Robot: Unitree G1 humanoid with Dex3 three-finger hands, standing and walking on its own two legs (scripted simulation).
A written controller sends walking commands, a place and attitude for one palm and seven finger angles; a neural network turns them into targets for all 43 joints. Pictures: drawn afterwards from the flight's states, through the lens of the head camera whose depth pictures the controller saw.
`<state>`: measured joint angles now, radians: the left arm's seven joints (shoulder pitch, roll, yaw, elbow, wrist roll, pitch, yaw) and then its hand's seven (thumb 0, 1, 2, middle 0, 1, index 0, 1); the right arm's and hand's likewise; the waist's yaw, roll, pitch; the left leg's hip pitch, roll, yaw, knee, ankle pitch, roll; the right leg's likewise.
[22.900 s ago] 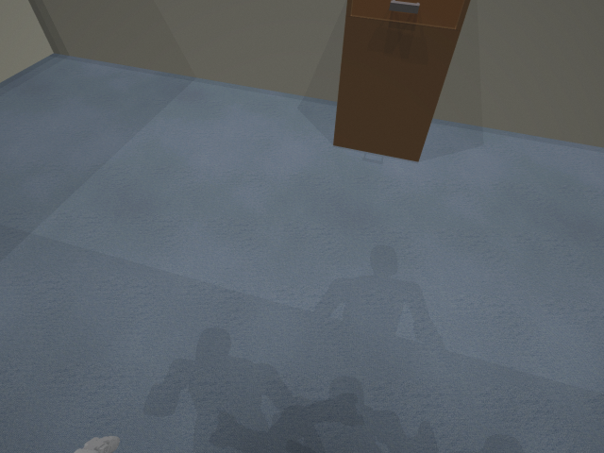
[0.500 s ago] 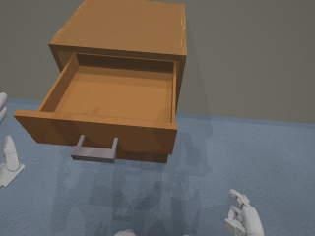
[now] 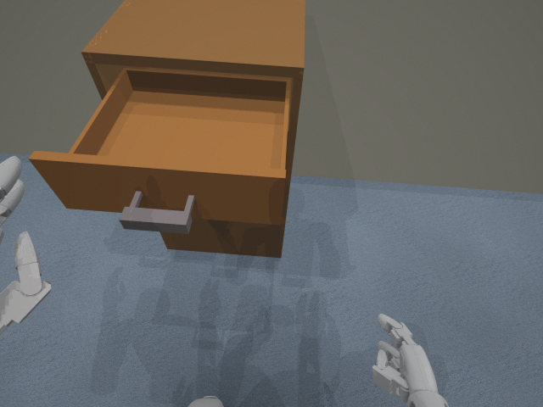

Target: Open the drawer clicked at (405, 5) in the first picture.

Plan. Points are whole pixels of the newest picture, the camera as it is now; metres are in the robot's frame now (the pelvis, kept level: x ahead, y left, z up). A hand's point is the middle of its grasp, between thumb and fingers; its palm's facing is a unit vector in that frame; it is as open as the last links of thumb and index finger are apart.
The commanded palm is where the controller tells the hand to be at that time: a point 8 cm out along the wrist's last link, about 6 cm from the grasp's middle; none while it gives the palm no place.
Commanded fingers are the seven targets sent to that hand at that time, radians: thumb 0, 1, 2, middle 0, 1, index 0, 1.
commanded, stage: stop stepping back and stand still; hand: left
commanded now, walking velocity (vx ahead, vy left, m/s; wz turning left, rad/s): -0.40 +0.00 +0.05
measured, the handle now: (160, 209) +0.42 +0.23 +0.00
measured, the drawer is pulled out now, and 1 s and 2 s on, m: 0.29 0.29 0.29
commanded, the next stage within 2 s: let the arm hang, fingers relaxed in 0.72 s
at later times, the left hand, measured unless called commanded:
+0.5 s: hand out of the picture +0.07 +0.22 +0.18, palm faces +0.42 -0.76 -0.49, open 7.4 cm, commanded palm +0.01 +0.26 +0.19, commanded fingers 0.00 0.90 0.90 -0.20 -0.30 -0.20 -0.30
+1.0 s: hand out of the picture +0.04 +0.22 -0.08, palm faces +0.19 -0.93 -0.33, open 7.4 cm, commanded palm none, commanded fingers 0.00 0.90 0.90 -0.20 -0.30 -0.20 -0.30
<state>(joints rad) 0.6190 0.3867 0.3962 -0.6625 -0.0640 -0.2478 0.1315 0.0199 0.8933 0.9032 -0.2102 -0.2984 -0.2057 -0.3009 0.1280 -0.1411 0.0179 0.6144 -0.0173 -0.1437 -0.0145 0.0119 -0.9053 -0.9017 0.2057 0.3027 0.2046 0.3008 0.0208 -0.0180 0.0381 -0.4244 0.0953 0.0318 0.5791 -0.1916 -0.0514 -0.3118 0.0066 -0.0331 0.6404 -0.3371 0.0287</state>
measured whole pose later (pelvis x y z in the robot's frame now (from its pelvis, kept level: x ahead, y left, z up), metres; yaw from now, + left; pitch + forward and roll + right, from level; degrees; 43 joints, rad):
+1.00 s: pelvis -0.10 -0.02 +0.00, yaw +7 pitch -1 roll +1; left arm 0.27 0.24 0.08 0.46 0.03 0.04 0.03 0.01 0.91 0.90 -0.20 -0.30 -0.19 -0.30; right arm 0.20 -0.22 -0.01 0.81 -0.02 0.00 0.01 0.01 -0.91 -0.90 0.20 0.30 0.20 0.30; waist -0.02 0.02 0.00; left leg -0.25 -0.03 0.01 0.61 -0.34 0.02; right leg -0.32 -0.01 -0.06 0.63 -0.30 -0.03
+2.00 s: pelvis -0.10 -0.01 +0.02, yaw +4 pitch -2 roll +0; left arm 0.31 0.12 0.01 1.13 0.01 -0.01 0.03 0.01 0.91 0.90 -0.20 -0.30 -0.20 -0.30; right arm 0.33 -0.10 -0.01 1.12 -0.01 0.00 -0.04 0.00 -0.91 -0.90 0.20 0.30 0.20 0.30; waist 0.00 0.00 0.05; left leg -0.13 -0.01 0.06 0.41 -0.25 0.03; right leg -0.20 0.02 -0.01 0.41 -0.18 -0.02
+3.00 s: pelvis -0.09 -0.01 +0.02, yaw +4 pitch -2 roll +0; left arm 0.25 0.16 0.02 1.13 0.01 -0.01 0.03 0.01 0.91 0.90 -0.20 -0.30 -0.20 -0.30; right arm 0.27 -0.14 -0.02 1.13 -0.01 0.00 -0.04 0.00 -0.91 -0.90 0.20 0.30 0.20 0.30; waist -0.01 0.01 0.07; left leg -0.09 0.00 0.06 0.37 -0.25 0.02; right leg -0.17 0.03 -0.01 0.39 -0.18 -0.03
